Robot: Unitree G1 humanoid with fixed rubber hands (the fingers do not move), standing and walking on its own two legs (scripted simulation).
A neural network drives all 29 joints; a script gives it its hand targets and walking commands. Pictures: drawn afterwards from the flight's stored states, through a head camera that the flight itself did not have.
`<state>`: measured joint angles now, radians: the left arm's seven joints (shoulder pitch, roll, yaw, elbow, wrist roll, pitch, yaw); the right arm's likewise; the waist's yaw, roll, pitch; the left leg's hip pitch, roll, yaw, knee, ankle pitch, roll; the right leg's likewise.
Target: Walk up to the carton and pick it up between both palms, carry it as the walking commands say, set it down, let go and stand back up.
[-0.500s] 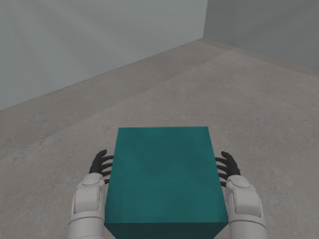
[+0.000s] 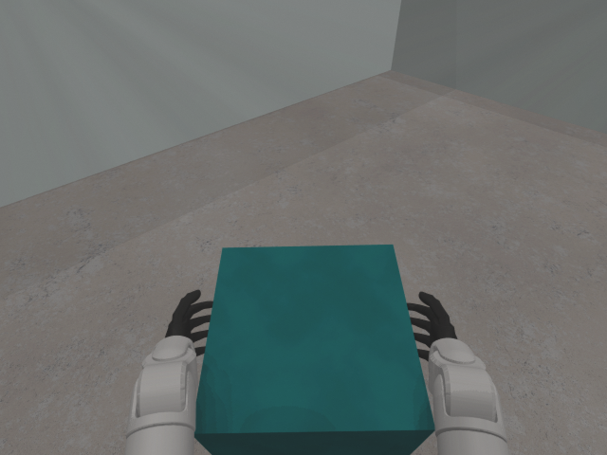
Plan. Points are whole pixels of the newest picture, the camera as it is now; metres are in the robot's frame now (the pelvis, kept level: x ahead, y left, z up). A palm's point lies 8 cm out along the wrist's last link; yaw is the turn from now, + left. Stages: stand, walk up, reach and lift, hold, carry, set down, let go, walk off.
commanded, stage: hold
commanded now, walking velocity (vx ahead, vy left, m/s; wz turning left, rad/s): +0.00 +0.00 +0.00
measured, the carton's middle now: (309, 356) +0.31 +0.01 -0.04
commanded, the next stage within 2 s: carry in 0.60 s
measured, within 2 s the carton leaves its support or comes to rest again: neither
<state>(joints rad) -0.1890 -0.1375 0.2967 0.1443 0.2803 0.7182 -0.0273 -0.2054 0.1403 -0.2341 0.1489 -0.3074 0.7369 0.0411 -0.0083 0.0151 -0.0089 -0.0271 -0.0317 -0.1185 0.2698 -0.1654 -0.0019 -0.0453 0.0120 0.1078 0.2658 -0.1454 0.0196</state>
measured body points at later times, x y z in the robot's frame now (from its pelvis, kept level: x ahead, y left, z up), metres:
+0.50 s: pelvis -0.01 +0.01 +0.00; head -0.05 +0.00 +0.45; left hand +0.29 +0.18 +0.04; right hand +0.29 -0.17 +0.04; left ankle -0.01 +0.12 -0.75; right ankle +0.01 -0.13 -0.75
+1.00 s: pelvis +0.09 -0.05 +0.00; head +0.09 -0.07 +0.45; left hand +0.37 +0.11 +0.07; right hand +0.36 -0.24 +0.07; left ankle +0.09 +0.07 -0.69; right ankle +0.02 -0.13 -0.75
